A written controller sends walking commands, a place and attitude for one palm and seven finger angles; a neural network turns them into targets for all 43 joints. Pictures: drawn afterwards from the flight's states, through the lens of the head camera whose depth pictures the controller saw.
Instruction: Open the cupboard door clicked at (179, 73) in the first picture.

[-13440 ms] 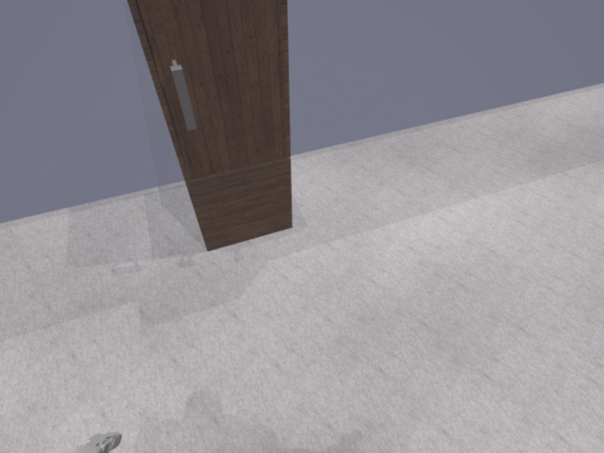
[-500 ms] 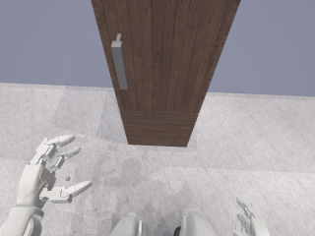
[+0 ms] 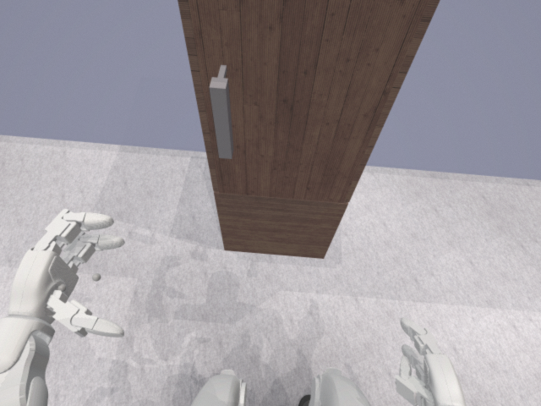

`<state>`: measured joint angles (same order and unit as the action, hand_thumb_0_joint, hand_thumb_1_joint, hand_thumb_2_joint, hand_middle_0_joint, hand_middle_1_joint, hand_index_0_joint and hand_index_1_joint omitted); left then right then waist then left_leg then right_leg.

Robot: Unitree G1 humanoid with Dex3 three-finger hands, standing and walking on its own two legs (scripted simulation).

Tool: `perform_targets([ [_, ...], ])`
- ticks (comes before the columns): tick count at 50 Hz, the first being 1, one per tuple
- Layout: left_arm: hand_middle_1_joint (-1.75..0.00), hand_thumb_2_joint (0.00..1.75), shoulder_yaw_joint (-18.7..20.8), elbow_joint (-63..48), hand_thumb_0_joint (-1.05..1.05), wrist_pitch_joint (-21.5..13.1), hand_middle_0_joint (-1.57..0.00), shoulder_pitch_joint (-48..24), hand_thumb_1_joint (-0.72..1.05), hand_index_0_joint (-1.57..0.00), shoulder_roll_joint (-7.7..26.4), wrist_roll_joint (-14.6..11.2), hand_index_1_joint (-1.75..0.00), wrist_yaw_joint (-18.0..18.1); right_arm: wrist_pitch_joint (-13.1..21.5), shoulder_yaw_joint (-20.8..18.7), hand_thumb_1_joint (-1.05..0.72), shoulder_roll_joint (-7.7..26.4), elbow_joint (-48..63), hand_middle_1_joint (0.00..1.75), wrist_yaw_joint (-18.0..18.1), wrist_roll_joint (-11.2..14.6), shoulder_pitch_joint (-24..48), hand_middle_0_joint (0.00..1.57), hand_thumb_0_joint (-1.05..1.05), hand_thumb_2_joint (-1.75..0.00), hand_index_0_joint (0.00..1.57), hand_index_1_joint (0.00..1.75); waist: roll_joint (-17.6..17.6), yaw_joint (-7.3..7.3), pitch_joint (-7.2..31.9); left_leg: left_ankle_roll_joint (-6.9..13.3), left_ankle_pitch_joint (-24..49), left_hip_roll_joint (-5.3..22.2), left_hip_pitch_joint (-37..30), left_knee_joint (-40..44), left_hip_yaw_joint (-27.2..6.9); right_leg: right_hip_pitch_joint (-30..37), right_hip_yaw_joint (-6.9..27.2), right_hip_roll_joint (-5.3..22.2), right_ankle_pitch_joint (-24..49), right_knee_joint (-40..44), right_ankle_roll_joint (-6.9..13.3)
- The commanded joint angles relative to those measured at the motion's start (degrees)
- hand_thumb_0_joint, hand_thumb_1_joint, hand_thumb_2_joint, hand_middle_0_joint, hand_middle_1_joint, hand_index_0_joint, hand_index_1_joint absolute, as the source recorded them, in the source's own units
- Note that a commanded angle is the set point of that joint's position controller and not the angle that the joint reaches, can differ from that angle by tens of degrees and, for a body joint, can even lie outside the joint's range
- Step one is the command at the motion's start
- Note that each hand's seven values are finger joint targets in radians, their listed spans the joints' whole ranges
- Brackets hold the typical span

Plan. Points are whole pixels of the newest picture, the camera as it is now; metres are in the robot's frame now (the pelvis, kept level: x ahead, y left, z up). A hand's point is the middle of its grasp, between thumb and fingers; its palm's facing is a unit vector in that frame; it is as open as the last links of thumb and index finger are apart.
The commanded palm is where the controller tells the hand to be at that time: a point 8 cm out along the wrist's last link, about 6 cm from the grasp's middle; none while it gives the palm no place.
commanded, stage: raise the hand with hooked fingers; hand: left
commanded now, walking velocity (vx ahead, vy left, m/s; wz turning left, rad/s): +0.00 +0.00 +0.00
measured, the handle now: (224, 114) +0.59 +0.13 +0.03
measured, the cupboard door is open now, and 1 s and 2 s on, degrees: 0 0 0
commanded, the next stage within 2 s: move the hooked fingers beside the handle in 0.70 s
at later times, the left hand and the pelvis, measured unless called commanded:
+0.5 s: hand (96, 251) +0.30 +0.26 +0.05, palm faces +0.00 -1.00 -0.06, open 14.0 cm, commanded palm +0.27 +0.31 +0.05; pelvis +0.00 -0.01 +0.01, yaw -1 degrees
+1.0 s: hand (109, 239) +0.32 +0.25 +0.05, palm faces +0.00 -1.00 -0.03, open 14.0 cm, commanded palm +0.31 +0.30 +0.05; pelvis +0.00 -0.01 +0.00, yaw +0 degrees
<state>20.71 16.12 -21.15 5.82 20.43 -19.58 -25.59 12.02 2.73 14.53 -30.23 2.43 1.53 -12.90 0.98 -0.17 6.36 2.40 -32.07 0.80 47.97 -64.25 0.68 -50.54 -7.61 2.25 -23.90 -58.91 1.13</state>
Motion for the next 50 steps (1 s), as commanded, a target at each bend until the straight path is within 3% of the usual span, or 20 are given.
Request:
perform_targets([
  [1, -1.2, 0.3, 6.5, -9.3, 0.0, -3.6, -0.3, -8.3, -0.5, -0.3, 13.3, -1.7, -1.2, -1.2, 2.5, -4.6, -0.9, 9.9, 6.6, 0.3, 0.9, 0.3, -1.9, 0.2, 0.0, -0.9, 0.2, 0.3, 4.9, 0.43, 17.1, -3.3, 26.0, -0.4, -8.3, 11.9, -4.4, 13.4, 3.1, -3.0, 11.2, 5.1, 0.7],
  [3, -1.2, 0.3, 7.2, -7.2, 0.0, -3.4, -0.3, -10.4, -0.5, -0.3, 14.3, -2.1, -1.2, -1.8, 2.4, -4.5, -0.9, 10.2, 6.5, 0.3, 1.1, 0.2, -1.7, 0.2, 0.0, -0.9, 0.2, 0.3, 3.9, 0.6, 15.5, -3.0, 23.7, -0.6, -6.8, 12.1, -4.3, 13.4, 3.2, -3.1, 10.0, 5.3, 0.9],
  [7, -1.2, 0.3, 8.9, -4.7, 0.0, -3.0, -0.3, -13.2, -0.5, -0.3, 16.4, -2.4, -1.2, -3.1, 2.1, -4.5, -0.9, 10.4, 6.4, 0.3, 1.3, 0.4, -2.2, 0.2, 0.0, -0.9, 0.2, 0.3, 3.3, 0.68, 16.6, -2.5, 22.0, -0.7, -6.4, 12.6, -3.8, 15.0, 3.8, -2.8, 9.6, 6.5, 0.6],
  [10, -1.2, 0.3, 10.4, -2.8, 0.0, -3.2, -0.3, -14.8, -0.5, -0.3, 18.2, -2.6, -1.2, -4.2, 1.8, -4.5, -0.9, 10.6, 6.1, 0.3, 1.4, 0.3, -3.0, 0.2, 0.0, -0.9, 0.2, 0.3, 3.5, 0.51, 18.4, -2.4, 24.6, -0.7, -7.2, 12.5, -3.5, 16.4, 4.2, -2.8, 11.8, 6.4, 0.7],
  [13, -1.2, 0.3, 8.2, -2.4, 0.0, -3.2, -0.3, -13.1, -0.5, -0.3, 15.7, -3.0, -1.2, -5.1, 2.1, -4.7, -0.9, 10.7, 6.4, 0.3, 1.1, 0.4, -3.3, 0.2, 0.0, -0.9, 0.2, 0.3, 4.4, 0.52, 17.5, -2.5, 26.1, -0.5, -8.1, 12.7, -3.6, 15.3, 4.0, -3.0, 12.0, 6.5, 0.8],
  [19, -1.2, 0.3, 10.5, -2.3, 0.0, -4.0, -0.3, -12.3, -0.5, -0.3, 17.5, -3.0, -1.2, -3.9, 1.7, -5.0, -0.9, 10.8, 6.4, 0.3, 0.5, 0.2, -3.9, 0.2, 0.0, -0.9, 0.2, 0.3, 2.9, 0.34, 17.2, -2.2, 25.9, -0.6, -7.1, 12.9, -3.1, 16.5, 4.3, -2.9, 12.9, 6.8, 0.6],
  [26, -1.2, 0.3, 9.8, -4.0, 0.0, -5.3, -0.3, -13.5, -0.5, -0.3, 17.2, -2.6, -1.2, -3.3, 1.4, -4.9, -0.9, 10.4, 6.5, 0.3, 0.7, 0.3, -3.4, 0.2, 0.0, -0.9, 0.2, 0.3, 5.4, 0.64, 17.6, -2.0, 22.8, -0.8, -6.8, 13.0, -2.7, 16.9, 5.0, -2.6, 11.3, 7.3, 0.5],
  [39, -1.2, 0.3, 8.9, -0.2, 0.0, -4.3, -0.3, -14.8, -0.5, -0.3, 16.1, -3.0, -1.2, -4.9, 1.1, -4.4, -0.9, 10.3, 6.6, 0.3, 1.2, 0.4, -2.9, 0.2, 0.0, -0.9, 0.2, 0.3, 1.8, 1.42, 16.1, -1.2, 19.5, -0.9, -3.9, 11.9, -2.1, 17.7, 6.3, -2.5, 10.2, 8.0, 0.3],
  [42, -1.2, 0.3, 8.1, -2.4, 0.0, -4.8, -0.3, -20.4, -0.5, -0.3, 16.7, -2.3, -1.2, -4.4, 1.4, -4.3, -0.9, 10.2, 6.1, 0.3, 1.5, 0.3, -2.6, 0.2, 0.0, -0.9, 0.2, 0.3, 4.9, 1.85, 17.4, -1.3, 19.2, -0.9, -4.7, 11.6, -2.4, 16.6, 6.2, -2.4, 9.8, 7.4, 0.4],
  [43, -1.2, 0.3, 7.6, -2.3, 0.0, -4.9, -0.3, -23.6, -0.5, -0.3, 16.9, -2.2, -1.2, -4.2, 1.5, -4.2, -0.9, 10.3, 5.6, 0.3, 1.8, 0.2, -2.9, 0.2, 0.0, -0.9, 0.2, 0.3, 4.4, 2.73, 16.8, -1.3, 19.5, -0.7, -4.9, 11.0, -2.7, 15.3, 6.0, -2.7, 10.0, 6.9, 0.5],
  [44, -1.2, 0.3, 8.6, -0.1, 0.0, -4.7, -0.3, -23.5, -0.5, -0.3, 17.4, -2.1, -1.2, -4.0, 1.4, -4.3, -0.9, 10.3, 5.1, 0.3, 1.8, 0.1, -3.4, 0.2, 0.0, -0.9, 0.2, 0.3, 2.8, 2.44, 17.4, -1.4, 19.8, -0.6, -4.7, 11.1, -2.8, 15.7, 6.0, -2.6, 10.3, 6.9, 0.4],
  [47, -1.2, 0.3, 6.4, 1.5, 0.0, -4.4, -0.3, -26.9, -0.5, -0.3, 16.2, -1.1, -1.2, -3.9, 1.5, -4.2, -0.9, 10.3, 4.8, 0.3, 2.0, 0.3, -3.5, 0.2, 0.0, -0.9, 0.2, 0.3, 5.0, 2.58, 17.9, -1.6, 19.2, -0.7, -4.7, 11.2, -2.8, 14.6, 5.9, -2.3, 9.7, 6.6, 0.4],
  [49, -1.2, 0.3, 7.1, 3.8, 0.0, -3.7, -0.3, -29.2, -0.5, -0.3, 17.6, -0.6, -1.2, -3.7, 1.0, -4.3, -0.9, 10.5, 4.1, 0.3, 2.2, 0.3, -4.3, 0.2, 0.0, -0.9, 0.2, 0.3, 3.4, 2.85, 18.6, -1.5, 20.5, -0.5, -5.0, 10.9, -2.9, 14.8, 5.9, -2.5, 11.2, 6.4, 0.4],
  [50, -1.2, 0.3, 8.5, 4.6, 0.0, -3.4, -0.3, -28.2, -0.5, -0.3, 19.1, -0.3, -1.2, -3.6, 0.8, -4.2, -0.9, 10.6, 4.4, 0.3, 2.0, 0.2, -4.3, 0.2, 0.0, -0.9, 0.2, 0.3, 4.2, 1.94, 19.4, -1.6, 20.7, -0.7, -4.2, 11.0, -2.6, 16.1, 6.2, -2.2, 11.5, 6.4, 0.4],
])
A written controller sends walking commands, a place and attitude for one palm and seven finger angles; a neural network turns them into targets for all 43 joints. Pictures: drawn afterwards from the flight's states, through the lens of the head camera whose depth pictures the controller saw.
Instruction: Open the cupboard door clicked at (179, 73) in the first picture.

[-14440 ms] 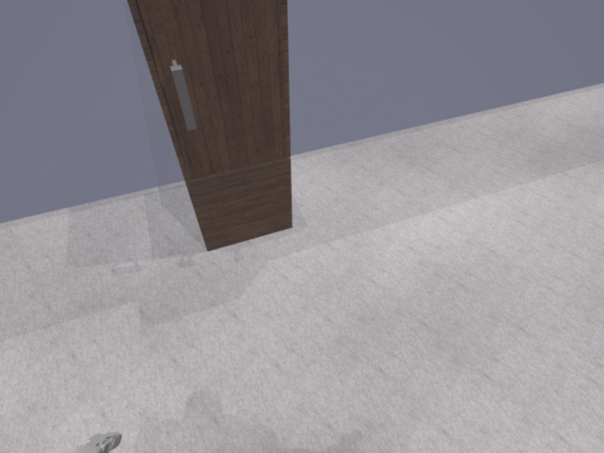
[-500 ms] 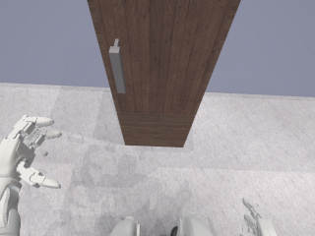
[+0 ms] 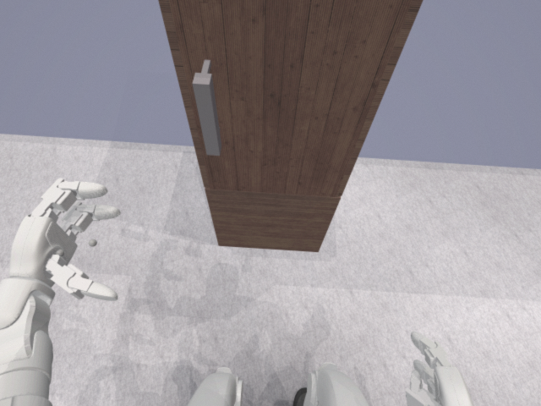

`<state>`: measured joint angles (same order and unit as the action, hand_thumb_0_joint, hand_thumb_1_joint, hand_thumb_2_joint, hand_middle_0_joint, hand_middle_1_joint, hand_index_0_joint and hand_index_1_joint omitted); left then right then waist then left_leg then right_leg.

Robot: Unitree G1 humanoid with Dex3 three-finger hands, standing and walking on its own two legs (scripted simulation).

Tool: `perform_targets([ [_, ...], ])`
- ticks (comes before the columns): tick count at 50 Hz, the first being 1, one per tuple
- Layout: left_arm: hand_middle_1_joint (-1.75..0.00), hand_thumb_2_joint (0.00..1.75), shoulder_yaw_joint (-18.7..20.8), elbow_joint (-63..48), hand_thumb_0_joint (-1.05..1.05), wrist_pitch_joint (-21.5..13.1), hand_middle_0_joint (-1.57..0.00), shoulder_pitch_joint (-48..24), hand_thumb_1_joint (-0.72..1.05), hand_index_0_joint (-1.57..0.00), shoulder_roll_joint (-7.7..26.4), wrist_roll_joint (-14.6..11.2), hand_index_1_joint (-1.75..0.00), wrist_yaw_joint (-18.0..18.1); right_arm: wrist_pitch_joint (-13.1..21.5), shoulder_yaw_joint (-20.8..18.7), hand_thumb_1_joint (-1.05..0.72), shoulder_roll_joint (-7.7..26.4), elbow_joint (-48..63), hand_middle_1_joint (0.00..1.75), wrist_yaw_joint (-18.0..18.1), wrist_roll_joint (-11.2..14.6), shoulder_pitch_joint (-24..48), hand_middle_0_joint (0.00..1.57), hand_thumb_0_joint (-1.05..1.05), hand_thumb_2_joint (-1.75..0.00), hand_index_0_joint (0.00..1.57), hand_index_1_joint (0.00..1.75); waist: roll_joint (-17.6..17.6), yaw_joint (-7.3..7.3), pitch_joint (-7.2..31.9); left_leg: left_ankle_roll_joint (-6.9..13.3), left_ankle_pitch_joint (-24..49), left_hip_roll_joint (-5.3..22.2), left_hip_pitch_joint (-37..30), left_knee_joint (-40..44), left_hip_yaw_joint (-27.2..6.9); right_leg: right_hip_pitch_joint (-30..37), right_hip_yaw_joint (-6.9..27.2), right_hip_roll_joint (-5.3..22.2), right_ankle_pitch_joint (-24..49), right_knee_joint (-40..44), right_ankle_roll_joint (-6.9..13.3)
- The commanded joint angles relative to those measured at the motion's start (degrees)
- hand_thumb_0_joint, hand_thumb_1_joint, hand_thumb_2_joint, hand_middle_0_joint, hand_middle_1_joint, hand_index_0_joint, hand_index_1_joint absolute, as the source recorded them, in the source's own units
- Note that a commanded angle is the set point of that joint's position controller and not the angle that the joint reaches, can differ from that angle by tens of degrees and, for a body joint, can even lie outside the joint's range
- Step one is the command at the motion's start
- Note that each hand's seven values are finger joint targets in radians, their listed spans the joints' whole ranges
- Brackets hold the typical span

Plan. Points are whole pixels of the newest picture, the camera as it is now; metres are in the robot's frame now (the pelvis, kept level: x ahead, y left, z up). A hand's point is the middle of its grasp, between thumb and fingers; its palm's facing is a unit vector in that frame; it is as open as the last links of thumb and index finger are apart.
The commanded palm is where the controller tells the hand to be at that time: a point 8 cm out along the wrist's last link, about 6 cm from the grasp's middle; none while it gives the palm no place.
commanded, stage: move the hooked fingers beside the handle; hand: left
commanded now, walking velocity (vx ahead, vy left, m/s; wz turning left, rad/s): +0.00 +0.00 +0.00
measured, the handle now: (210, 110) +0.59 +0.15 +0.03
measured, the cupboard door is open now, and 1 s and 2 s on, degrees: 0 0 0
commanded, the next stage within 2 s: none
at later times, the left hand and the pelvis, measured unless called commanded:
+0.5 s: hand (129, 192) +0.40 +0.24 +0.04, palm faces -0.01 -1.00 -0.02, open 14.0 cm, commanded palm +0.38 +0.29 +0.04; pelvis +0.00 +0.01 +0.00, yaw -2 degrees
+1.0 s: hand (160, 151) +0.48 +0.21 +0.04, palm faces -0.01 -1.00 -0.02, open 14.0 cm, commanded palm +0.47 +0.26 +0.04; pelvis +0.00 +0.01 -0.01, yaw -2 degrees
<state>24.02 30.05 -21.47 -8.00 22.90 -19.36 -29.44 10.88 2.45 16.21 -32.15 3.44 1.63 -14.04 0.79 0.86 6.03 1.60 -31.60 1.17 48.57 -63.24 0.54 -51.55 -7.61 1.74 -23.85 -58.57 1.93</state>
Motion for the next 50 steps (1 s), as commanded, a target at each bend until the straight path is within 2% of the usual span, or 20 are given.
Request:
perform_targets([
  [1, -1.2, 0.3, 4.1, -9.4, 0.0, -2.9, -0.3, -15.9, -0.5, -0.3, 15.9, -0.2, -1.2, 0.4, 1.7, -3.9, -0.9, 8.8, 6.3, 0.3, 0.9, 0.2, -3.1, 0.2, 0.0, -0.9, 0.2, 0.3, 4.1, 1.36, 20.0, -0.7, 20.9, -1.0, -5.1, 10.0, -2.4, 17.3, 6.2, -1.7, 12.4, 6.0, -0.5],
  [4, -1.2, 0.3, 5.7, -8.6, 0.0, -2.7, -0.3, -15.4, -0.5, -0.3, 17.0, -0.1, -1.2, 1.3, 0.9, -3.9, -0.9, 8.6, 6.7, 0.3, 0.5, 0.0, -3.6, 0.2, 0.0, -0.9, 0.2, 0.3, 5.2, 0.33, 22.2, -0.9, 23.2, -0.9, -5.8, 10.1, -2.2, 18.5, 6.2, -1.8, 14.4, 5.5, -0.4],
  [8, -1.2, 0.3, 3.9, -6.2, 0.0, -2.7, -0.3, -18.2, -0.5, -0.3, 15.4, 0.5, -1.2, 2.6, -0.1, -4.0, -0.9, 8.8, 6.7, 0.3, 0.1, 0.1, -4.3, 0.2, 0.0, -0.9, 0.2, 0.3, 3.0, 1.42, 20.6, -0.9, 23.4, -0.7, -5.1, 10.5, -2.5, 17.4, 5.6, -2.1, 14.4, 5.5, -0.4],
  [10, -1.2, 0.3, 3.0, -6.1, 0.0, -2.9, -0.3, -19.7, -0.5, -0.3, 14.5, 1.2, -1.2, 3.2, -0.6, -4.2, -0.9, 8.7, 6.4, 0.3, -0.1, 0.0, -4.8, 0.2, 0.0, -0.9, 0.2, 0.3, 5.5, 1.45, 21.4, -1.3, 24.0, -0.6, -6.4, 10.8, -2.5, 16.0, 5.5, -1.9, 14.2, 5.5, -0.5],
  [13, -1.2, 0.3, 1.5, -5.2, 0.0, -3.5, -0.3, -22.7, -0.5, -0.3, 13.2, 1.6, -1.2, 4.1, -1.2, -4.5, -0.9, 8.9, 5.9, 0.3, -0.2, -0.1, -5.7, 0.2, 0.0, -0.9, 0.2, 0.3, 3.6, 2.35, 21.7, -1.1, 24.7, -0.4, -6.9, 10.3, -2.7, 15.2, 5.4, -2.1, 14.7, 5.4, -0.5],
  [14, -1.2, 0.3, 3.3, -4.1, 0.0, -3.7, -0.3, -23.5, -0.5, -0.3, 15.5, 2.2, -1.2, 4.5, -1.7, -4.6, -0.9, 9.1, 5.3, 0.3, -0.2, -0.1, -6.3, 0.2, 0.0, -0.9, 0.2, 0.3, 2.5, 2.15, 22.8, -1.1, 24.1, -0.4, -6.4, 10.4, -2.5, 16.2, 5.6, -2.1, 14.6, 5.5, -0.6],
  [15, -1.2, 0.3, 3.1, -2.0, 0.0, -3.8, -0.3, -24.4, -0.5, -0.3, 15.4, 2.6, -1.2, 4.8, -2.1, -4.5, -0.9, 9.1, 5.0, 0.3, -0.1, 0.0, -6.4, 0.2, 0.0, -0.9, 0.2, 0.3, 2.0, 2.57, 21.7, -1.0, 22.6, -0.5, -5.4, 10.4, -2.4, 15.9, 5.8, -2.1, 14.0, 5.6, -0.7],
  [17, -1.2, 0.3, 3.5, -1.3, 0.0, -4.3, -0.3, -26.8, -0.5, -0.3, 16.3, 3.4, -1.2, 5.6, -2.6, -4.4, -0.9, 9.0, 4.7, 0.3, -0.1, -0.2, -6.5, 0.2, 0.0, -0.9, 0.2, 0.3, 4.4, 2.13, 21.3, -1.2, 22.4, -0.5, -5.4, 10.9, -2.5, 15.5, 5.7, -2.0, 13.3, 5.5, -0.4],
  [20, -1.2, 0.3, 3.6, -1.1, 0.0, -5.2, -0.3, -29.1, -0.5, -0.3, 16.8, 3.9, -1.2, 6.0, -3.4, -4.7, -0.9, 8.9, 4.1, 0.3, -0.3, -0.4, -7.5, 0.2, 0.0, -0.9, 0.2, 0.3, 4.5, 2.3, 24.3, -1.3, 26.5, -0.3, -7.6, 10.3, -2.7, 16.2, 5.7, -2.2, 16.1, 5.1, -0.5],
  [24, -1.2, 0.3, 2.5, 2.3, 0.0, -5.5, -0.3, -32.2, -0.5, -0.3, 15.7, 4.5, -1.2, 6.4, -4.5, -4.5, -0.9, 8.8, 3.3, 0.3, -0.6, -0.6, -8.3, 0.2, 0.0, -0.9, 0.2, 0.3, 4.2, 3.18, 24.0, -1.2, 27.1, -0.1, -7.3, 9.8, -2.6, 15.1, 5.7, -2.4, 16.6, 5.0, -0.6],
  [25, -1.2, 0.3, 3.2, 3.4, 0.0, -5.6, -0.3, -33.0, -0.5, -0.3, 16.8, 4.7, -1.2, 6.5, -4.8, -4.7, -0.9, 9.1, 3.0, 0.3, -0.6, -0.5, -8.5, 0.2, 0.0, -0.9, 0.2, 0.3, 4.0, 3.07, 23.6, -1.3, 26.7, 0.0, -6.9, 9.9, -2.7, 15.1, 5.7, -2.3, 16.3, 4.9, -0.6],
  [26, -1.2, 0.3, 1.9, 4.6, 0.0, -5.5, -0.3, -33.4, -0.5, -0.3, 15.5, 5.1, -1.2, 6.5, -5.1, -4.5, -0.9, 8.9, 3.1, 0.3, -0.6, -0.4, -8.6, 0.2, 0.0, -0.9, 0.2, 0.3, 4.9, 3.31, 22.5, -1.3, 26.2, -0.1, -6.9, 10.1, -2.6, 14.1, 5.6, -2.3, 15.6, 5.1, -0.5],
  [29, -1.2, 0.3, 1.6, 5.5, 0.0, -5.8, -0.3, -36.1, -0.5, -0.3, 15.6, 5.5, -1.2, 6.9, -5.9, -4.7, -0.9, 9.1, 2.8, 0.3, -0.8, -0.6, -9.5, 0.2, 0.0, -0.9, 0.2, 0.3, 4.0, 3.62, 24.8, -1.3, 28.5, 0.2, -8.4, 9.7, -3.0, 13.9, 5.5, -2.5, 16.5, 4.9, -0.6],
  [31, -1.2, 0.3, 1.6, 5.8, 0.0, -6.1, -0.3, -37.8, -0.5, -0.3, 15.8, 6.0, -1.2, 7.5, -6.4, -4.8, -0.9, 9.0, 2.4, 0.3, -1.1, -0.7, -9.9, 0.2, 0.0, -0.9, 0.2, 0.3, 5.8, 3.56, 25.6, -1.6, 29.5, 0.2, -9.5, 9.5, -3.1, 13.1, 5.4, -2.4, 16.6, 4.7, -0.6],
  [34, -1.2, 0.3, 0.4, 8.7, 0.0, -6.5, -0.3, -41.7, -0.5, -0.3, 15.0, 6.8, -1.2, 8.4, -7.3, -4.7, -0.9, 9.1, 1.8, 0.3, -1.3, -0.8, -10.6, 0.2, 0.0, -0.9, 0.2, 0.3, 5.0, 4.49, 24.6, -1.7, 29.3, 0.4, -9.2, 9.3, -3.6, 11.2, 5.1, -2.7, 15.8, 4.4, -0.6],
  [37, -1.2, 0.3, 1.4, 12.2, 0.0, -7.0, -0.3, -45.7, -0.5, -0.3, 16.8, 7.8, -1.2, 9.5, -8.1, -4.5, -0.9, 9.3, 1.4, 0.3, -1.3, -1.0, -10.8, 0.2, 0.0, -0.9, 0.2, 0.3, 3.7, 5.08, 23.7, -1.2, 24.7, 0.1, -6.4, 9.2, -3.4, 11.3, 5.4, -2.5, 14.1, 4.5, -0.6],
  [41, -1.2, 0.3, 1.4, 16.5, 0.0, -8.1, -0.3, -53.6, -0.5, -0.3, 18.7, 9.5, -1.2, 10.2, -9.0, -4.1, -0.9, 9.3, 0.6, 0.3, -1.2, -1.3, -11.4, 0.2, 0.0, -0.9, 0.2, 0.3, 5.4, 6.39, 23.6, -0.9, 21.9, -0.2, -4.9, 8.1, -3.4, 9.6, 5.8, -2.5, 12.8, 4.0, -0.6],
  [45, -1.2, 0.3, 2.9, 20.5, 0.0, -8.7, -0.3, -56.7, -0.5, -0.3, 21.4, 10.5, -1.2, 10.4, -9.9, -4.0, -0.9, 9.8, 0.1, 0.3, -1.2, -1.8, -12.7, 0.2, 0.0, -0.9, 0.2, 0.3, 5.5, 7.15, 26.3, -0.8, 24.1, 0.0, -5.2, 6.7, -3.9, 8.6, 5.9, -2.6, 14.0, 3.0, -0.7],
  [49, -1.2, 0.3, 2.3, 21.7, 0.0, -8.4, -0.3, -59.2, -0.5, -0.3, 21.3, 11.1, -1.2, 10.4, -11.0, -3.9, -0.9, 10.0, 0.1, 0.3, -1.6, -2.2, -13.9, 0.2, 0.0, -0.9, 0.2, 0.3, 8.5, 7.49, 29.4, -1.1, 27.9, 0.2, -7.2, 6.0, -4.4, 7.6, 5.6, -2.8, 15.6, 2.3, -0.6],
  [50, -1.2, 0.3, 2.5, 22.3, 0.0, -8.2, -0.3, -59.6, -0.5, -0.3, 21.4, 11.1, -1.2, 10.6, -11.3, -3.9, -0.9, 10.1, -0.1, 0.3, -1.7, -2.3, -14.3, 0.2, 0.0, -0.9, 0.2, 0.3, 7.8, 7.91, 29.7, -1.1, 28.4, 0.3, -7.4, 5.7, -4.6, 6.9, 5.5, -2.8, 15.8, 2.2, -0.7],
])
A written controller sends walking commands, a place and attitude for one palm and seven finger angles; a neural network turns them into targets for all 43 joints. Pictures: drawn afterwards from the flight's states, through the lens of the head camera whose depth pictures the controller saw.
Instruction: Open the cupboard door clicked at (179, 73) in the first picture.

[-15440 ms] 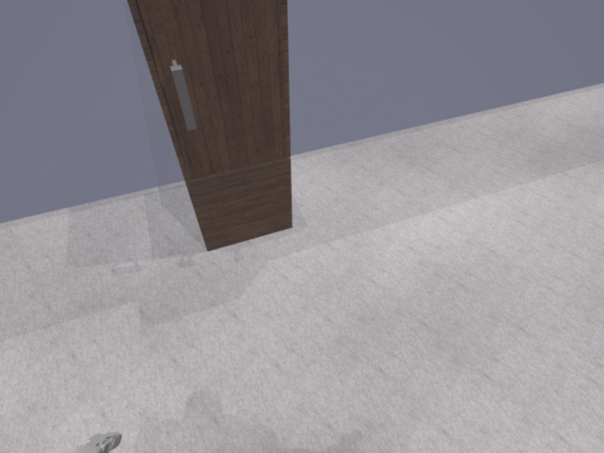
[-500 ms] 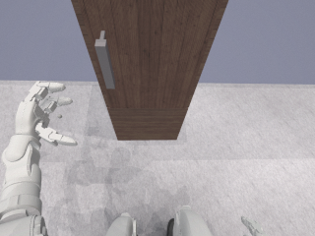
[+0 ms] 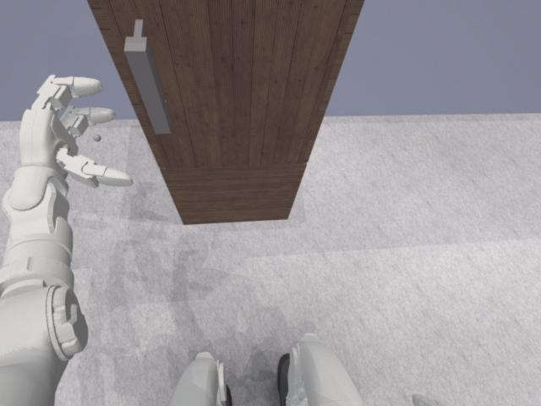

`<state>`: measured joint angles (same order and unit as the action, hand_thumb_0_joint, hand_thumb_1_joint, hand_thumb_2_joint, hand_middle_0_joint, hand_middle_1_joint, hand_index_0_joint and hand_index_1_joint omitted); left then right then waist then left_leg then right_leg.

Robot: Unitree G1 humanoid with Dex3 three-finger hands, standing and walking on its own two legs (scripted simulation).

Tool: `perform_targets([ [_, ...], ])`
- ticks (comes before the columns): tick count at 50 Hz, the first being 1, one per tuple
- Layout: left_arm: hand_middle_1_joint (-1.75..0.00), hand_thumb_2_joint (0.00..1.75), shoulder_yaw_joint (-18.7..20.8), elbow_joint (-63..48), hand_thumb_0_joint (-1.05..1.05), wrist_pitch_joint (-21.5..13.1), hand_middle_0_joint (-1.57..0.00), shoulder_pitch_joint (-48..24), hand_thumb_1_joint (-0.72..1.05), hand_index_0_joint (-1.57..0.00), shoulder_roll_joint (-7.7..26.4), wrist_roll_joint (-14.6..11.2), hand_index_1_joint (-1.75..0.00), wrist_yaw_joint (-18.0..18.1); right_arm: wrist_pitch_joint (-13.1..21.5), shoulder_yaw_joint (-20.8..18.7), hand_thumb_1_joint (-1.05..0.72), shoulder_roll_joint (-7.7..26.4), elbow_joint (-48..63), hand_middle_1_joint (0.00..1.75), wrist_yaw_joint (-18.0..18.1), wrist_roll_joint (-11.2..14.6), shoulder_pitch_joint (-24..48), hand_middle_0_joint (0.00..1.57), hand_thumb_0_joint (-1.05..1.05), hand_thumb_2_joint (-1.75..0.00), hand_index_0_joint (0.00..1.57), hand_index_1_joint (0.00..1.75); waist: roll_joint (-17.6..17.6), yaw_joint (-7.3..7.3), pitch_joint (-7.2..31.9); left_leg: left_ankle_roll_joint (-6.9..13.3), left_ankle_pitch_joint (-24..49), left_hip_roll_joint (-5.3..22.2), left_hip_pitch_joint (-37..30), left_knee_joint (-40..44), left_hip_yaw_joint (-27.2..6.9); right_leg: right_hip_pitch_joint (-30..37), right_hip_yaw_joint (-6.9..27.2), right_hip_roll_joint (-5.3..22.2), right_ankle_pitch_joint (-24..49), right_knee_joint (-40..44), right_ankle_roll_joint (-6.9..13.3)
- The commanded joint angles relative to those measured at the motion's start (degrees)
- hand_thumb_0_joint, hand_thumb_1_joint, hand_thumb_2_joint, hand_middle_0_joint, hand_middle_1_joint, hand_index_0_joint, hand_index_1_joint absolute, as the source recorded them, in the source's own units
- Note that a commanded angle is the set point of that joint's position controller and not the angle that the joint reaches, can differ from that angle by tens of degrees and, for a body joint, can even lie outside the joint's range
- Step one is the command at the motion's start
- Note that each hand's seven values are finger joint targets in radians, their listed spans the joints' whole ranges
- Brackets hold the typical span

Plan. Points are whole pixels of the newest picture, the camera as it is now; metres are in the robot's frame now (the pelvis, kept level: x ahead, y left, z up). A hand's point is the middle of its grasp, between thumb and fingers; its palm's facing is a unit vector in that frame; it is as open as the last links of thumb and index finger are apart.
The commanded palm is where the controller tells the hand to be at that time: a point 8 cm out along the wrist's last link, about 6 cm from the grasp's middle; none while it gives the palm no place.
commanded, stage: move the hooked fingers beside the handle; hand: left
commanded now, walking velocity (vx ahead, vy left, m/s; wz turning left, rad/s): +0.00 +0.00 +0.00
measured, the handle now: (152, 81) +0.59 +0.16 +0.04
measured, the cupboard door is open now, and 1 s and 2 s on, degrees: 0 0 0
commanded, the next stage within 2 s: slide the fingers in behind the handle in 1.20 s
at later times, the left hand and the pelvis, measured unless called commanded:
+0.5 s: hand (117, 97) +0.56 +0.21 +0.04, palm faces +0.03 -1.00 -0.03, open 13.9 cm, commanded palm +0.53 +0.24 +0.04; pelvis +0.01 +0.00 -0.01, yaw -2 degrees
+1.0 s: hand (113, 108) +0.54 +0.21 +0.04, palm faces +0.02 -1.00 +0.00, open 14.0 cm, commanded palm +0.52 +0.24 +0.04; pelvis +0.02 +0.01 +0.00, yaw -1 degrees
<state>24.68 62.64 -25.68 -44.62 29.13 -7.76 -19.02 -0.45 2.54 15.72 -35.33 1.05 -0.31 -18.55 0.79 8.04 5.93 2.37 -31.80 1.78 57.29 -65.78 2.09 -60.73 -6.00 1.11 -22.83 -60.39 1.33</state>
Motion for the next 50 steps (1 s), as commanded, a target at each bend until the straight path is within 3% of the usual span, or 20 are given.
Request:
perform_targets([
  [1, -1.2, 0.3, 1.3, -10.1, 0.0, -3.7, -0.3, -23.8, -0.5, -0.3, 14.7, -0.5, -1.2, 0.2, -0.3, -4.0, -0.9, 10.6, 3.0, 0.3, 0.6, -0.4, -9.9, 0.2, 0.0, -0.9, 0.2, 0.3, 7.4, 1.23, 29.4, -1.7, 28.6, -0.2, -15.6, 7.9, -6.0, 16.0, 4.0, -2.2, 15.2, 4.2, -0.3],
  [2, -1.2, 0.3, 0.8, -8.9, 0.0, -3.3, -0.3, -24.6, -0.5, -0.3, 14.1, -0.4, -1.2, 0.4, -0.5, -3.9, -0.9, 10.5, 2.9, 0.3, 0.5, -0.5, -10.2, 0.2, 0.0, -0.9, 0.2, 0.3, 6.4, 1.74, 28.7, -1.5, 27.6, -0.3, -14.5, 7.9, -6.0, 16.2, 4.0, -2.3, 15.0, 4.3, -0.3],
  [7, -1.2, 0.3, 4.0, -6.6, 0.0, -2.8, -0.3, -28.0, -0.5, -0.3, 19.7, 1.4, -1.2, 2.0, -1.7, -3.5, -0.9, 10.8, 3.3, 0.3, 0.5, -0.8, -11.6, 0.2, 0.0, -0.9, 0.2, 0.3, 5.5, 2.48, 29.4, -0.7, 24.5, -0.7, -9.2, 7.0, -5.1, 18.9, 5.1, -2.3, 16.0, 4.1, -0.5],
  [10, -1.2, 0.3, 4.4, -7.1, 0.0, -3.5, -0.3, -30.9, -0.5, -0.3, 21.2, 2.4, -1.2, 2.6, -2.2, -3.4, -0.9, 10.9, 3.3, 0.3, 0.3, -1.2, -12.5, 0.2, 0.0, -0.9, 0.2, 0.3, 8.8, 2.64, 31.1, -1.0, 26.6, -0.4, -11.4, 6.5, -5.6, 17.5, 4.9, -2.5, 16.5, 3.6, -0.3],
  [14, -1.2, 0.3, 5.0, -5.9, 0.0, -3.3, -0.3, -33.3, -0.5, -0.3, 22.7, 2.8, -1.2, 2.6, -2.9, -3.2, -0.9, 11.2, 3.1, 0.3, 0.0, -1.4, -13.9, 0.2, 0.0, -0.9, 0.2, 0.3, 8.8, 3.56, 33.1, -0.7, 27.5, -0.3, -10.9, 5.9, -5.6, 18.4, 5.1, -2.8, 18.2, 3.5, -0.3],
  [18, -1.2, 0.3, 3.7, -3.0, 0.0, -1.9, -0.3, -35.8, -0.5, -0.3, 22.3, 3.4, -1.2, 2.4, -3.6, -2.8, -0.9, 11.3, 2.8, 0.3, -0.1, -1.6, -14.9, 0.2, 0.0, -0.9, 0.2, 0.3, 8.9, 5.39, 30.2, -0.5, 27.3, 0.0, -9.8, 5.4, -6.0, 16.1, 4.7, -3.0, 18.0, 3.5, -0.3],
  [21, -1.2, 0.3, 5.3, -3.7, 0.0, -1.7, -0.3, -36.5, -0.5, -0.3, 25.0, 4.2, -1.2, 2.7, -4.0, -2.9, -0.9, 11.5, 2.8, 0.3, -0.2, -1.9, -15.9, 0.2, 0.0, -0.9, 0.2, 0.3, 11.0, 4.86, 33.2, -0.8, 29.5, 0.1, -11.2, 5.0, -6.2, 16.3, 4.7, -3.0, 19.1, 3.1, -0.3],
  [24, -1.2, 0.3, 2.8, -5.2, 0.0, -1.9, -0.3, -34.4, -0.5, -0.3, 20.8, 3.6, -1.2, 2.2, -4.6, -3.1, -0.9, 11.3, 3.0, 0.3, -0.9, -1.9, -16.3, 0.2, 0.0, -0.9, 0.2, 0.3, 11.9, 5.06, 34.1, -1.2, 33.1, 0.5, -14.7, 5.2, -6.5, 15.1, 4.1, -3.2, 20.5, 3.2, -0.2],
  [25, -1.2, 0.3, 4.3, -5.1, 0.0, -1.8, -0.3, -32.2, -0.5, -0.3, 21.5, 3.3, -1.2, 2.0, -4.8, -3.3, -0.9, 11.4, 3.2, 0.3, -1.0, -1.9, -16.4, 0.2, 0.0, -0.9, 0.2, 0.3, 11.5, 4.09, 34.8, -1.2, 33.5, 0.5, -14.7, 5.1, -6.3, 15.8, 4.1, -3.2, 20.8, 3.3, -0.2],
  [28, -1.2, 0.3, 6.1, -5.6, 0.0, -1.3, -0.3, -31.7, -0.5, -0.3, 23.4, 2.6, -1.2, 2.1, -5.3, -3.3, -0.9, 11.6, 3.5, 0.3, -0.9, -1.8, -16.5, 0.2, 0.0, -0.9, 0.2, 0.3, 9.2, 4.1, 33.4, -0.8, 32.7, 0.4, -12.9, 5.4, -6.1, 17.7, 4.3, -3.4, 21.9, 3.5, -0.2],
  [30, -1.2, 0.3, 5.8, -7.6, 0.0, -1.5, -0.3, -30.6, -0.5, -0.3, 23.4, 3.4, -1.2, 2.3, -5.5, -3.3, -0.9, 11.2, 3.9, 0.3, -1.1, -1.8, -16.3, 0.2, 0.0, -0.9, 0.2, 0.3, 11.9, 2.97, 35.2, -1.1, 34.0, 0.3, -14.2, 5.8, -5.8, 18.4, 4.3, -3.3, 22.4, 3.4, -0.1],
  [31, -1.2, 0.3, 4.6, -7.0, 0.0, -1.4, -0.3, -30.0, -0.5, -0.3, 21.6, 3.3, -1.2, 2.4, -5.6, -3.3, -0.9, 10.9, 3.9, 0.3, -1.3, -1.7, -16.1, 0.2, 0.0, -0.9, 0.2, 0.3, 10.9, 3.44, 33.4, -1.0, 33.1, 0.4, -13.9, 6.0, -5.7, 17.8, 4.2, -3.5, 21.7, 3.8, -0.2],
  [33, -1.2, 0.3, 5.2, -8.4, 0.0, -2.2, -0.3, -30.9, -0.5, -0.3, 22.0, 2.7, -1.2, 2.8, -5.6, -3.4, -0.9, 11.1, 3.8, 0.3, -1.2, -1.7, -16.1, 0.2, 0.0, -0.9, 0.2, 0.3, 9.5, 3.88, 32.8, -0.8, 32.9, 0.4, -13.7, 5.9, -5.9, 17.9, 4.2, -3.6, 22.1, 3.9, -0.1],
  [36, -1.2, 0.3, 5.7, -9.1, 0.0, -2.7, -0.3, -31.4, -0.5, -0.3, 22.6, 2.5, -1.2, 2.8, -5.5, -3.4, -0.9, 11.0, 3.4, 0.3, -1.1, -1.7, -15.8, 0.2, 0.0, -0.9, 0.2, 0.3, 10.5, 3.86, 32.7, -1.1, 33.7, 0.5, -14.7, 6.2, -6.0, 18.1, 4.1, -3.6, 22.0, 4.1, -0.2],
  [38, -1.2, 0.3, 4.5, -11.7, 0.0, -3.6, -0.3, -31.7, -0.5, -0.3, 21.2, 2.5, -1.2, 2.6, -5.5, -3.6, -0.9, 10.8, 3.5, 0.3, -1.2, -1.7, -15.7, 0.2, 0.0, -0.9, 0.2, 0.3, 13.6, 3.43, 34.7, -1.6, 37.8, 0.7, -18.9, 5.9, -6.4, 16.6, 3.9, -3.5, 22.6, 3.7, 0.1],
  [39, -1.2, 0.3, 2.8, -10.7, 0.0, -3.5, -0.3, -30.7, -0.5, -0.3, 18.7, 2.5, -1.2, 2.5, -5.6, -3.7, -0.9, 10.6, 3.1, 0.3, -1.4, -1.7, -15.7, 0.2, 0.0, -0.9, 0.2, 0.3, 14.5, 3.54, 34.5, -2.1, 39.5, 0.9, -20.9, 6.1, -6.8, 14.9, 3.5, -3.6, 21.8, 4.0, -0.1],
  [44, -1.2, 0.3, 0.6, -7.2, 0.0, -2.3, -0.3, -28.8, -0.5, -0.3, 14.6, 1.6, -1.2, 2.3, -6.1, -3.9, -0.9, 10.6, 2.6, 0.3, -1.4, -1.5, -15.4, 0.2, 0.0, -0.9, 0.2, 0.3, 11.1, 4.29, 29.9, -2.3, 39.6, 1.1, -20.3, 6.7, -7.2, 13.1, 2.7, -3.7, 20.2, 4.8, -0.2],
  [46, -1.2, 0.3, 1.8, -6.3, 0.0, -2.1, -0.3, -29.1, -0.5, -0.3, 16.3, 1.9, -1.2, 2.9, -6.2, -3.8, -0.9, 10.8, 2.6, 0.3, -1.3, -1.6, -15.2, 0.2, 0.0, -0.9, 0.2, 0.3, 9.0, 4.38, 29.0, -2.0, 36.4, 0.9, -17.7, 6.6, -6.9, 13.6, 2.9, -3.6, 19.5, 4.6, -0.3],
  [49, -1.2, 0.3, 1.3, -10.1, 0.0, -3.9, -0.3, -31.2, -0.5, -0.3, 15.9, 2.3, -1.2, 3.6, -6.0, -3.8, -0.9, 10.4, 3.1, 0.3, -1.5, -1.8, -14.7, 0.2, 0.0, -0.9, 0.2, 0.3, 12.8, 3.76, 31.9, -2.8, 39.7, 0.9, -21.2, 6.3, -7.3, 12.9, 2.9, -3.6, 20.0, 3.9, 0.0],
  [50, -1.2, 0.3, 2.7, -9.9, 0.0, -4.4, -0.3, -30.2, -0.5, -0.3, 17.2, 2.4, -1.2, 4.0, -6.0, -4.0, -0.9, 10.6, 3.1, 0.3, -1.5, -1.9, -14.6, 0.2, 0.0, -0.9, 0.2, 0.3, 12.2, 3.25, 32.4, -3.0, 40.3, 1.0, -21.3, 6.1, -7.4, 13.2, 2.8, -3.6, 20.0, 3.8, 0.0],
])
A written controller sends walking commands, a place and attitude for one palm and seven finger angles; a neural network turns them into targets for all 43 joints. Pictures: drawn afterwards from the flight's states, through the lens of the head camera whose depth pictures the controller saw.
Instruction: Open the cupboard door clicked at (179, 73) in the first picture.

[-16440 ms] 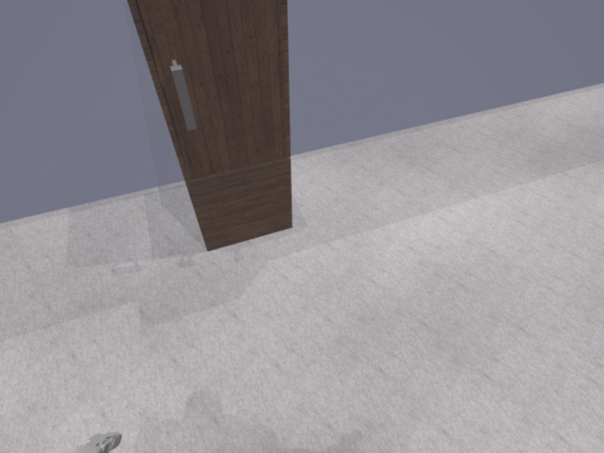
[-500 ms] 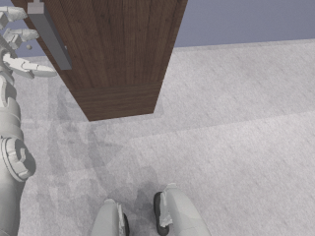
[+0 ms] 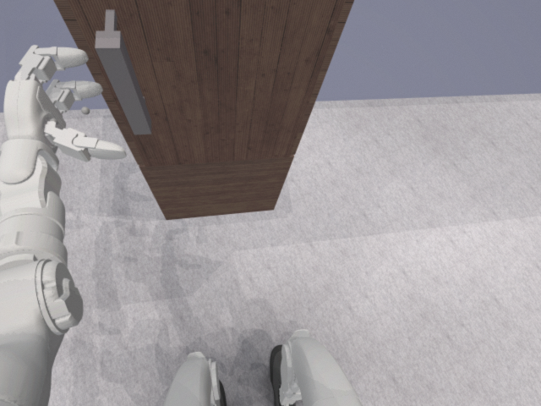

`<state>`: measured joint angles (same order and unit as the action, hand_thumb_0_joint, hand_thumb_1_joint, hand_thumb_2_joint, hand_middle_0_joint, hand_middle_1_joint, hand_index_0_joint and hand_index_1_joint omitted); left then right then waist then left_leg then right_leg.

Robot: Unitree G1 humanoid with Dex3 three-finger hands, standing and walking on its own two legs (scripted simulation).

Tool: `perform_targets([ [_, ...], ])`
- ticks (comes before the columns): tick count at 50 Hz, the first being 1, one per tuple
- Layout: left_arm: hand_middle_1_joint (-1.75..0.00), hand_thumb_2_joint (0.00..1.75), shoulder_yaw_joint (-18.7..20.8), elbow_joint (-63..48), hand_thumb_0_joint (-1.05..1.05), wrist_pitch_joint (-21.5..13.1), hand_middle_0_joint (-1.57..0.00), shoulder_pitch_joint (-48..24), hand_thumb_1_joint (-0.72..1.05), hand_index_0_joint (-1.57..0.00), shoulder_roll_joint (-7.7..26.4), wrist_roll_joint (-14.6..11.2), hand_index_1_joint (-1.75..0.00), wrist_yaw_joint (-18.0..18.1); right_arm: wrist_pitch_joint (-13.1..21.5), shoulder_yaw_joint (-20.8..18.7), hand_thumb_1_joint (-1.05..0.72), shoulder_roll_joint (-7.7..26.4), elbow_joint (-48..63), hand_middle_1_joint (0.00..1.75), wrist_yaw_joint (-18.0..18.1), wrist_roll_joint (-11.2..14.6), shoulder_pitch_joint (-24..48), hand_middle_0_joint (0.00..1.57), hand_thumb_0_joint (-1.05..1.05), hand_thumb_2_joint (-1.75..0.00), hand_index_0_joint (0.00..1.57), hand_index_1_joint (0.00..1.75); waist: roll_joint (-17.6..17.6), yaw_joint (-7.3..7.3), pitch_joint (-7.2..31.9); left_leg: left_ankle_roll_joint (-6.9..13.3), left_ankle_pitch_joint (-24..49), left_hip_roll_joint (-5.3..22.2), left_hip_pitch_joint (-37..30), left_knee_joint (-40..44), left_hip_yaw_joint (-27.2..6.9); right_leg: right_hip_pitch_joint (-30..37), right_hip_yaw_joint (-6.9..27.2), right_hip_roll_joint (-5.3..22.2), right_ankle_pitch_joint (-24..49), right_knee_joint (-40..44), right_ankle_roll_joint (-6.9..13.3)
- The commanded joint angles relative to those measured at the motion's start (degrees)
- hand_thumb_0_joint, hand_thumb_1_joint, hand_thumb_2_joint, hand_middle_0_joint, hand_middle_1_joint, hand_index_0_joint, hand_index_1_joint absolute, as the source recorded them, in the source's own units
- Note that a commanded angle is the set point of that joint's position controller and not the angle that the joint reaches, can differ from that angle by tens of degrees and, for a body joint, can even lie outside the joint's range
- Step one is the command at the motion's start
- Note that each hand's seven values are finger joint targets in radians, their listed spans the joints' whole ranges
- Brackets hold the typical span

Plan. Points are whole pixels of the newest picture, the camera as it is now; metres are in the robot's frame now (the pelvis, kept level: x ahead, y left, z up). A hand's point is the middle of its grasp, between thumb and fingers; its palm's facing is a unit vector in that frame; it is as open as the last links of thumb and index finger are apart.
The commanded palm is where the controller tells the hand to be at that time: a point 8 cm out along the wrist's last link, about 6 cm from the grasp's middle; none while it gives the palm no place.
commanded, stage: move the hooked fingers beside the handle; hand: left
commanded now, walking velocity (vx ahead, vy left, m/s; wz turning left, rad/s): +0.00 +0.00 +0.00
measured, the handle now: (128, 78) +0.57 +0.16 +0.04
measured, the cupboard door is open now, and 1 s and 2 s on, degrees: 0 0 0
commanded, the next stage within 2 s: slide the fingers in behind the handle in 0.20 s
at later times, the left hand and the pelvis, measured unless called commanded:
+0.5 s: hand (95, 111) +0.51 +0.20 +0.04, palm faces +0.04 -1.00 -0.01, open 14.0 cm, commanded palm +0.50 +0.24 +0.04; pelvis -0.01 +0.00 -0.01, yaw +0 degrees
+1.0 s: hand (107, 112) +0.51 +0.19 +0.04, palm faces +0.06 -1.00 -0.01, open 14.1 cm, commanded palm +0.49 +0.20 +0.04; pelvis -0.01 +0.00 -0.01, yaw +1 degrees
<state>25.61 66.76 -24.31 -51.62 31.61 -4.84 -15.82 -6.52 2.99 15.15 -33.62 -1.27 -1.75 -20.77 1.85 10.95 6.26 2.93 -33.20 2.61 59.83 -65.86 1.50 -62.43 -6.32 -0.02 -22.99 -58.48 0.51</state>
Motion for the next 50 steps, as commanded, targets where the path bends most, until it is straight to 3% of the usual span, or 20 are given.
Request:
perform_targets([
  [1, -1.2, 0.3, 0.1, -13.3, 0.0, -5.8, -0.3, -23.9, -0.5, -0.3, 12.8, -0.5, -1.2, 0.9, 0.1, -4.2, -0.9, 10.9, 1.4, 0.3, 0.7, -0.4, -12.2, 0.2, 0.0, -0.9, 0.2, 0.3, 10.3, 1.01, 31.3, -3.4, 40.7, 0.1, -23.1, 6.1, -6.8, 14.7, 3.2, -2.5, 19.9, 1.9, 0.7],
  [4, -1.2, 0.3, 0.9, -11.8, 0.0, -5.8, -0.3, -23.2, -0.5, -0.3, 13.5, -0.4, -1.2, 1.3, 0.0, -4.4, -0.9, 11.2, 1.2, 0.3, 0.7, -0.4, -12.3, 0.2, 0.0, -0.9, 0.2, 0.3, 10.7, 0.76, 30.9, -3.7, 41.1, 0.2, -23.5, 6.1, -7.1, 13.8, 2.9, -2.5, 19.1, 1.9, 0.8],
  [11, -1.2, 0.3, 1.6, -10.6, 0.0, -5.3, -0.3, -24.5, -0.5, -0.3, 15.2, 0.1, -1.2, 1.5, 0.0, -3.9, -0.9, 11.2, 1.6, 0.3, 0.9, -0.3, -11.7, 0.2, 0.0, -0.9, 0.2, 0.3, 7.9, 1.14, 29.9, -2.5, 33.4, -0.5, -17.9, 6.3, -6.1, 16.8, 3.7, -2.4, 18.4, 2.0, 0.7],
  [14, -1.2, 0.3, 2.0, -12.4, 0.0, -5.9, -0.3, -23.5, -0.5, -0.3, 15.4, 0.1, -1.2, 1.2, 0.2, -4.1, -0.9, 11.1, 1.9, 0.3, 0.9, -0.3, -11.8, 0.2, 0.0, -0.9, 0.2, 0.3, 11.2, 0.06, 32.9, -3.0, 36.1, -0.5, -20.8, 6.3, -6.3, 16.4, 3.5, -2.4, 18.7, 1.6, 0.9],
  [16, -1.2, 0.3, 1.3, -10.1, 0.0, -5.2, -0.3, -24.0, -0.5, -0.3, 14.6, -0.2, -1.2, 1.0, 0.2, -3.8, -0.9, 11.1, 1.7, 0.3, 1.0, -0.2, -11.7, 0.2, 0.0, -0.9, 0.2, 0.3, 6.9, 1.25, 29.4, -2.3, 32.0, -0.6, -16.9, 6.5, -6.0, 17.1, 3.7, -2.5, 17.9, 2.1, 0.6],
  [18, -1.2, 0.3, -0.1, -10.2, 0.0, -5.1, -0.3, -25.5, -0.5, -0.3, 12.7, -0.6, -1.2, 0.8, 0.4, -3.8, -0.9, 11.1, 1.7, 0.3, 1.1, -0.2, -11.8, 0.2, 0.0, -0.9, 0.2, 0.3, 7.6, 1.85, 28.9, -1.9, 30.1, -0.8, -16.5, 6.5, -5.8, 16.4, 3.9, -2.4, 17.1, 2.3, 0.7],
  [20, -1.2, 0.3, 1.1, -11.0, 0.0, -5.2, -0.3, -25.3, -0.5, -0.3, 14.5, -0.5, -1.2, 0.8, 0.6, -3.9, -0.9, 11.3, 1.5, 0.3, 1.1, -0.3, -11.9, 0.2, 0.0, -0.9, 0.2, 0.3, 8.8, 1.05, 31.2, -2.1, 29.9, -0.9, -16.9, 6.5, -5.8, 17.0, 4.0, -2.3, 16.9, 2.2, 0.8],
  [22, -1.2, 0.3, 0.4, -9.2, 0.0, -4.9, -0.3, -25.4, -0.5, -0.3, 13.8, -0.2, -1.2, 1.1, 0.8, -3.8, -0.9, 11.2, 1.2, 0.3, 1.2, -0.2, -11.9, 0.2, 0.0, -0.9, 0.2, 0.3, 6.7, 1.76, 28.7, -1.8, 28.0, -0.9, -14.9, 6.5, -5.7, 16.8, 4.1, -2.3, 16.1, 2.5, 0.6],
  [24, -1.2, 0.3, -0.6, -8.7, 0.0, -4.8, -0.3, -27.6, -0.5, -0.3, 12.9, -0.1, -1.2, 1.3, 1.0, -3.7, -0.9, 11.2, 1.0, 0.3, 1.2, -0.3, -12.1, 0.2, 0.0, -0.9, 0.2, 0.3, 8.2, 2.42, 28.0, -1.8, 26.6, -1.0, -14.6, 6.4, -5.8, 15.2, 4.0, -2.3, 14.8, 2.4, 0.7],
  [27, -1.2, 0.3, 1.1, -9.3, 0.0, -4.9, -0.3, -28.6, -0.5, -0.3, 15.9, 0.6, -1.2, 2.1, 1.3, -3.6, -0.9, 11.5, 1.2, 0.3, 1.3, -0.4, -12.2, 0.2, 0.0, -0.9, 0.2, 0.3, 8.2, 2.0, 29.7, -1.6, 25.9, -1.2, -13.6, 6.0, -5.6, 16.5, 4.5, -2.2, 14.8, 2.1, 0.7],
  [29, -1.2, 0.3, 0.0, -11.5, 0.0, -5.6, -0.3, -29.8, -0.5, -0.3, 14.4, 0.7, -1.2, 2.3, 1.5, -3.8, -0.9, 11.3, 1.1, 0.3, 1.0, -0.6, -12.5, 0.2, 0.0, -0.9, 0.2, 0.3, 11.1, 2.07, 33.0, -2.0, 29.3, -1.1, -17.1, 5.5, -5.9, 15.3, 4.1, -2.2, 16.2, 1.4, 0.8],
  [32, -1.2, 0.3, -2.4, -11.0, 0.0, -5.2, -0.3, -29.6, -0.5, -0.3, 11.0, 0.7, -1.2, 2.4, 1.5, -4.0, -0.9, 11.2, 0.7, 0.3, 0.7, -0.7, -12.5, 0.2, 0.0, -0.9, 0.2, 0.3, 10.8, 2.53, 32.2, -2.2, 30.1, -0.9, -18.2, 5.3, -6.3, 14.0, 3.8, -2.3, 16.0, 1.7, 0.8],
  [34, -1.2, 0.3, -2.6, -10.0, 0.0, -4.7, -0.3, -30.1, -0.5, -0.3, 10.7, 0.5, -1.2, 2.4, 1.3, -4.0, -0.9, 11.4, 0.2, 0.3, 0.8, -0.7, -13.1, 0.2, 0.0, -0.9, 0.2, 0.3, 8.8, 3.4, 31.4, -2.1, 30.8, -0.7, -17.8, 5.2, -6.6, 13.7, 3.6, -2.3, 16.9, 1.7, 0.7],
  [37, -1.2, 0.3, -3.8, -10.1, 0.0, -4.3, -0.3, -30.5, -0.5, -0.3, 9.4, 0.8, -1.2, 2.6, 1.2, -4.1, -0.9, 11.3, 0.1, 0.3, 0.7, -0.7, -12.9, 0.2, 0.0, -0.9, 0.2, 0.3, 9.4, 3.37, 30.7, -2.2, 29.6, -0.8, -18.0, 5.7, -6.8, 13.3, 3.4, -2.3, 15.5, 2.0, 0.8],
  [39, -1.2, 0.3, -4.3, -12.0, 0.0, -4.8, -0.3, -31.7, -0.5, -0.3, 8.5, 0.5, -1.2, 2.9, 1.4, -4.2, -0.9, 11.3, -0.3, 0.3, 0.6, -0.9, -13.3, 0.2, 0.0, -0.9, 0.2, 0.3, 11.9, 3.23, 32.9, -2.7, 32.5, -0.6, -21.1, 5.4, -7.2, 12.1, 3.1, -2.3, 16.2, 1.7, 0.9],
  [40, -1.2, 0.3, -5.6, -11.3, 0.0, -4.6, -0.3, -30.6, -0.5, -0.3, 6.6, 0.5, -1.2, 3.0, 1.3, -4.3, -0.9, 11.1, -0.3, 0.3, 0.4, -0.9, -13.3, 0.2, 0.0, -0.9, 0.2, 0.3, 11.5, 3.34, 33.0, -2.8, 33.2, -0.6, -21.9, 5.4, -7.4, 11.6, 3.0, -2.4, 16.2, 1.8, 0.9],
  [43, -1.2, 0.3, -8.0, -12.1, 0.0, -5.2, -0.3, -32.9, -0.5, -0.3, 3.4, 0.2, -1.2, 3.9, 1.5, -4.5, -0.9, 11.0, -0.9, 0.3, 0.3, -1.2, -13.4, 0.2, 0.0, -0.9, 0.2, 0.3, 11.4, 4.53, 31.2, -3.1, 34.4, -0.4, -23.5, 5.5, -7.9, 9.6, 2.5, -2.5, 15.8, 2.0, 1.0],
  [45, -1.2, 0.3, -7.6, -12.0, 0.0, -5.5, -0.3, -31.7, -0.5, -0.3, 3.4, 0.4, -1.2, 4.3, 1.4, -4.6, -0.9, 10.9, -1.2, 0.3, 0.0, -1.3, -13.4, 0.2, 0.0, -0.9, 0.2, 0.3, 11.2, 3.82, 32.5, -3.3, 34.6, -0.5, -23.6, 5.3, -7.7, 10.5, 2.6, -2.5, 16.2, 2.0, 1.0],
  [48, -1.2, 0.3, -9.8, -12.5, 0.0, -6.2, -0.3, -33.2, -0.5, -0.3, 0.8, 0.7, -1.2, 4.8, 1.6, -4.7, -0.9, 10.6, -1.3, 0.3, -0.1, -1.4, -13.2, 0.2, 0.0, -0.9, 0.2, 0.3, 10.3, 4.73, 30.4, -3.1, 34.2, -0.6, -23.3, 5.7, -7.8, 10.3, 2.4, -2.4, 16.3, 2.2, 1.1],
  [50, -1.2, 0.3, -9.0, -14.5, 0.0, -6.9, -0.3, -32.5, -0.5, -0.3, 1.5, 0.9, -1.2, 5.5, 1.5, -4.9, -0.9, 10.6, -1.3, 0.3, -0.3, -1.6, -13.2, 0.2, 0.0, -0.9, 0.2, 0.3, 13.4, 3.2, 33.5, -4.1, 38.0, -0.4, -26.6, 5.7, -8.5, 9.9, 2.2, -2.3, 16.5, 1.9, 1.2],
])
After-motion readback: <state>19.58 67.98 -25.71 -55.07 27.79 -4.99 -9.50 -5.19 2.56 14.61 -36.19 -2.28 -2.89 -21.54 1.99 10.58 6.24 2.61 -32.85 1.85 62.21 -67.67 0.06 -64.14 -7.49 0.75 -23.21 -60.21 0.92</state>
